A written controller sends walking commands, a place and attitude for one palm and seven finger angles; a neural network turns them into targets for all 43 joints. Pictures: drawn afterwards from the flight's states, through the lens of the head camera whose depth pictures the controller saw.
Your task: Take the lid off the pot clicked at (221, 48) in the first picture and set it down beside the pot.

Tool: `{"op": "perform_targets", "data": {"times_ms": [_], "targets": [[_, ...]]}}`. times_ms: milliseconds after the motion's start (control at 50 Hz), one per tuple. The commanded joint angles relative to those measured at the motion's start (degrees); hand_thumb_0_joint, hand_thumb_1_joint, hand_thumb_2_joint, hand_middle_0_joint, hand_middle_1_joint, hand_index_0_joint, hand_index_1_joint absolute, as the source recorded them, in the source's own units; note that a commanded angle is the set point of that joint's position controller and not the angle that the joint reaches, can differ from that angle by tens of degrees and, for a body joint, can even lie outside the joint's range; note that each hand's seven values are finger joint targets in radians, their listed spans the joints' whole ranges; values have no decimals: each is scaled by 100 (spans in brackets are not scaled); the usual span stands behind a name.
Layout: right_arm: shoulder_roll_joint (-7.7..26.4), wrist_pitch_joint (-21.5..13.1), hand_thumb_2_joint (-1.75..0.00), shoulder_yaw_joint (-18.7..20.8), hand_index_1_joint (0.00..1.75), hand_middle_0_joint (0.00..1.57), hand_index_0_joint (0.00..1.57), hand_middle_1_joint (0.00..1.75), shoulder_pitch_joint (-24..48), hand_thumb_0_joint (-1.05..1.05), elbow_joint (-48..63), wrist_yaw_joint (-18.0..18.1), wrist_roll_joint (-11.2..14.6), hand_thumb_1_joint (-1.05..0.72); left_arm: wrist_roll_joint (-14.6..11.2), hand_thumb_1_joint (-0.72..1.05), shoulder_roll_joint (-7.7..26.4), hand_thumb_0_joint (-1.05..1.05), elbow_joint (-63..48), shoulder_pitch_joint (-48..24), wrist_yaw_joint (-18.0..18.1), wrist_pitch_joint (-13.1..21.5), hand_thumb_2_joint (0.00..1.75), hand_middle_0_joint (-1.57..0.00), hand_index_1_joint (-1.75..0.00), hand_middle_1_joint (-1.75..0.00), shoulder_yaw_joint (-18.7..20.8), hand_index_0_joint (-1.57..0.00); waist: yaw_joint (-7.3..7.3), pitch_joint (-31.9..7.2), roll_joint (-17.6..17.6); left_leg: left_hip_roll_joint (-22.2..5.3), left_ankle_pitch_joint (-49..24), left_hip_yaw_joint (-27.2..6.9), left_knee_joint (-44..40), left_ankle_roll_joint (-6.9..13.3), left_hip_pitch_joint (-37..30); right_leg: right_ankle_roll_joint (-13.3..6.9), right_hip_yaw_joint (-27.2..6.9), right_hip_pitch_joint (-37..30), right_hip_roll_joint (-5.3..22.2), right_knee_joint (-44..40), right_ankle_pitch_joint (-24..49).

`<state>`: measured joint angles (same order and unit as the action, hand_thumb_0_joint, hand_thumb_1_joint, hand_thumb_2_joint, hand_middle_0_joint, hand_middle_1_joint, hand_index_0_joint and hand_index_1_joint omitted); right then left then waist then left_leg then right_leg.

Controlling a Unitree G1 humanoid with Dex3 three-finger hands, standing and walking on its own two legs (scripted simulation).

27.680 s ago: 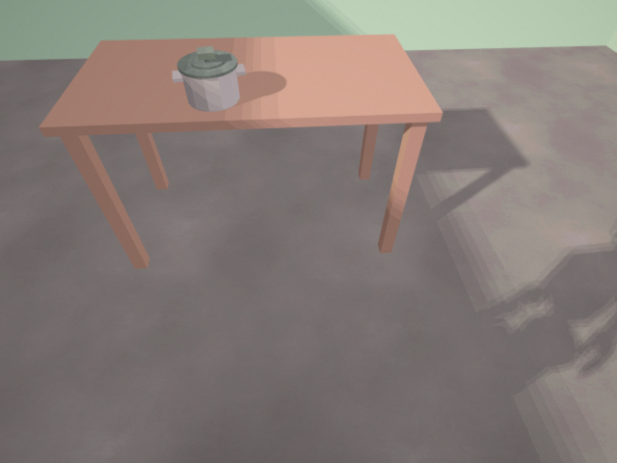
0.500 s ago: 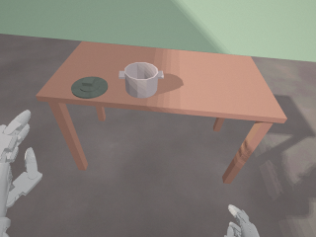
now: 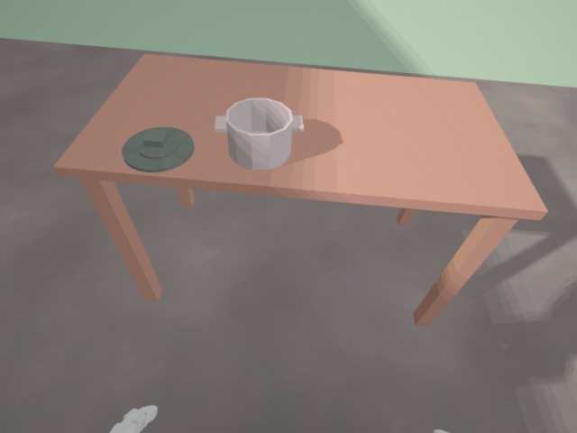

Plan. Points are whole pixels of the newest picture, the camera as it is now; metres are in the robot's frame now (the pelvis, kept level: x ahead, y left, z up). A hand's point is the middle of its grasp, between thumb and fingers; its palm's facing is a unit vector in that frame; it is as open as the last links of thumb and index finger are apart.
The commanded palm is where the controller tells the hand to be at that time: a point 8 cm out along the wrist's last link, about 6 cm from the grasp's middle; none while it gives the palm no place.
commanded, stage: stop stepping back and stand still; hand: left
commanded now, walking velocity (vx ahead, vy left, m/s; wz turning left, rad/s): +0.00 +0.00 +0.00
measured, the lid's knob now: (156, 138) +0.73 +0.33 -0.04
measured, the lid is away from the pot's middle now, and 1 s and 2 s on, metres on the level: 0.24 0.24 0.24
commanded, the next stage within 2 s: let the arm hang, fingers relaxed in 0.36 s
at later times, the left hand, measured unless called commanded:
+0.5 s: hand out of the picture +0.02 +0.16 -0.16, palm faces +0.03 -0.98 -0.20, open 7.3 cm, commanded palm none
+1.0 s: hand out of the picture +0.06 +0.15 -0.17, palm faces +0.03 -0.98 -0.19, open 7.3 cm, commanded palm none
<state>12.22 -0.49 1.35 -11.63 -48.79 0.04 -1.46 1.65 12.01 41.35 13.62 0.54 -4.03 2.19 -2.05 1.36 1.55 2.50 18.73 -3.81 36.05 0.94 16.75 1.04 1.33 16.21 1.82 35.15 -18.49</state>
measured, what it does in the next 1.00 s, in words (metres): stands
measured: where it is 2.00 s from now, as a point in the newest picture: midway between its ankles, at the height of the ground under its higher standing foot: outside the picture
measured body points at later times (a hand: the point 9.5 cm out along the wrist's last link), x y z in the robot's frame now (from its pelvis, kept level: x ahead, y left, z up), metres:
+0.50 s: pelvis +0.03 -0.01 +0.01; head +0.05 -0.01 +0.46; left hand +0.02 +0.21 -0.15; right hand +0.01 -0.22 -0.15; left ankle +0.00 +0.11 -0.73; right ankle +0.00 -0.13 -0.73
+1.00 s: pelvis +0.04 -0.02 +0.01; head +0.06 -0.02 +0.46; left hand +0.06 +0.21 -0.15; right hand +0.02 -0.23 -0.15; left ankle +0.00 +0.11 -0.73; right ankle +0.00 -0.13 -0.73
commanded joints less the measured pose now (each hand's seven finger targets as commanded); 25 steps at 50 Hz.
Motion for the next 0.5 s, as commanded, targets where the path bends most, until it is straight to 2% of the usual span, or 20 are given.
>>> {"op": "perform_targets", "data": {"times_ms": [0, 40, 60, 80, 120, 160, 200, 240, 320, 360, 380, 400, 480], "targets": [[675, -64, -90, 153, 30, 20, 20, 30, -225, 0, 102, 152, 50, -90, -89, 90, 879, 0, 284, 80, 88, 342, 90, -20, -30, -30, 127, -20, 203, -221, -710, -533, -1914, -394, -828, 179, -6, -388, -319, -725, 292, -655, 1434], [626, -51, -90, 131, 30, 20, 20, 30, -354, 0, -101, 188, 72, -90, -112, 90, 771, 0, 716, 191, 77, 354, 90, -20, -30, -30, 84, -20, 213, -277, -938, -596, -1732, -441, -943, 211, -66, -353, -271, -831, 241, -759, 1201], [533, -37, -90, 147, 30, 20, 20, 30, -449, 0, -175, 211, 40, -90, -99, 90, 580, 0, 839, 267, 93, 354, 90, -20, -30, -30, 136, -20, 207, -334, -1149, -630, -1574, -465, -1004, 231, -70, -361, -208, -872, 216, -795, 1091], [506, -25, -90, 136, 30, 20, 20, 30, -503, 0, -264, 218, 52, -90, -114, 90, 602, 0, 993, 293, 88, 354, 90, -20, -30, -30, 98, -20, 213, -333, -1266, -644, -1441, -496, -1070, 249, -93, -363, -189, -885, 198, -822, 1003], [443, 6, -90, 138, 30, 20, 20, 30, -645, 0, -398, 239, 77, -90, -114, 90, 510, 0, 1212, 313, 89, 364, 90, -20, -30, -30, 49, -20, 193, -229, -809, -669, -1356, -488, -1057, 258, -104, -350, -184, -880, 199, -994, 1026], [378, 15, -90, 130, 30, 20, 20, 30, -798, 0, -548, 244, 88, -90, -128, 90, 460, 0, 1405, 358, 101, 380, 90, -20, -30, -30, 9, -20, 173, -247, -620, -649, -1361, -431, -1027, 238, -198, -362, -208, -888, 245, -1060, 1112], [319, 39, -90, 124, 30, 20, 20, 30, -901, 0, -668, 254, 95, -90, -127, 90, 401, 0, 1558, 398, 118, 385, 90, -20, -30, -30, -22, -20, 150, -93, -358, -671, -1307, -404, -1059, 243, -226, -365, -174, -784, 246, -1140, 1063], [264, 48, -90, 110, 30, 20, 20, 30, -981, 0, -787, 257, 101, -90, -136, 90, 361, 0, 1696, 429, 132, 386, 90, -20, -30, -30, -50, -20, 157, 52, -247, -657, -1288, -378, -1076, 236, -169, -365, -201, -775, 253, -1194, 1060], [158, 43, -90, 98, 30, 20, 20, 30, -1033, 0, -975, 261, 108, -90, -138, 90, 292, 0, 1881, 536, 158, 396, 90, -20, -30, -30, -64, -20, 166, 73, -202, -671, -1342, -307, -1107, 232, -293, -364, -215, -725, 265, -1218, 1102], [142, 37, -90, 95, 30, 20, 20, 30, -1051, 0, -1035, 265, 108, -90, -139, 90, 243, 0, 1945, 541, 175, 405, 90, -20, -30, -30, -67, -20, 167, 83, 12, -652, -1406, -274, -1093, 217, -313, -360, -236, -757, 267, -1216, 1206], [124, 28, -90, 94, 30, 20, 20, 30, -1054, 0, -1076, 267, 112, -90, -141, 90, 219, 0, 1972, 548, 181, 412, 90, -20, -30, -30, -64, -20, 164, 68, -31, -650, -1464, -253, -1090, 210, -354, -360, -260, -760, 276, -1215, 1267], [75, 32, -90, 94, 30, 20, 20, 30, -1042, 0, -1107, 266, 117, -90, -132, 90, 233, 0, 1973, 536, 190, 407, 90, -20, -30, -30, -61, -20, 177, 227, -32, -644, -1413, -236, -1114, 207, -282, -362, -234, -699, 265, -1222, 1202], [25, 7, -90, 87, 30, 20, 20, 30, -1032, 0, -1209, 283, 105, -90, -140, 90, 143, 0, 2019, 514, 202, 417, 90, -20, -30, -30, -35, -20, 184, 157, -39, -641, -1622, -203, -1107, 196, -373, -363, -254, -782, 277, -1183, 1417]]}}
